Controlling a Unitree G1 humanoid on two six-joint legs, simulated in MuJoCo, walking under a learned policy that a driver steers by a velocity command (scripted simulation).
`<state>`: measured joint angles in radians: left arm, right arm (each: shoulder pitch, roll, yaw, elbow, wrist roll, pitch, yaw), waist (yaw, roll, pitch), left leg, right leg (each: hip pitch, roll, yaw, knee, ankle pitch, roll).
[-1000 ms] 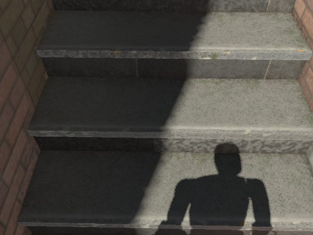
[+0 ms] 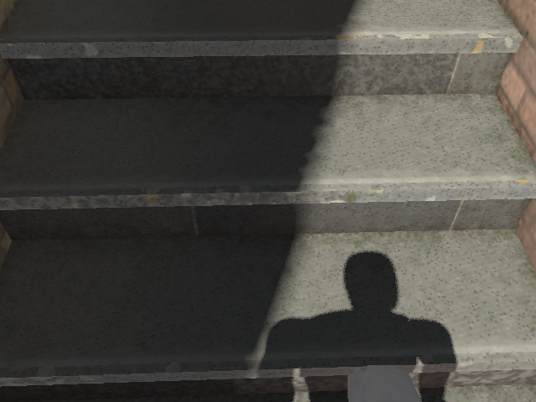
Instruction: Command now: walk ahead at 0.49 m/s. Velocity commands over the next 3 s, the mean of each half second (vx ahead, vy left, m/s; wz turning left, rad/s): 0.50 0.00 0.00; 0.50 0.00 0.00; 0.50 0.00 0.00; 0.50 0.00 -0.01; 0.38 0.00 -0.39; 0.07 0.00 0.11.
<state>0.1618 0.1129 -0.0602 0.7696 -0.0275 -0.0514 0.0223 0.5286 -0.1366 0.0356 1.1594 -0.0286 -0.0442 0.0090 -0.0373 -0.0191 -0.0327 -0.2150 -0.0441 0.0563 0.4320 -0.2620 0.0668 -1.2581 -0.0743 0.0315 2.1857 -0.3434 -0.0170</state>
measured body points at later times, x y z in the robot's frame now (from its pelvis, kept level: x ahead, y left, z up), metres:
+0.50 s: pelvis +0.26 -0.09 +0.16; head +0.25 -0.11 +0.61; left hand +0.19 +0.13 +0.01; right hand +0.44 -0.30 +0.04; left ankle +0.32 +0.08 -0.26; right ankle +0.24 -0.15 -0.58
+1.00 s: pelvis +0.55 -0.08 +0.29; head +0.55 -0.09 +0.74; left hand +0.63 +0.18 +0.16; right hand +0.54 -0.31 +0.13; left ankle +0.55 +0.00 -0.41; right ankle +0.53 -0.25 -0.17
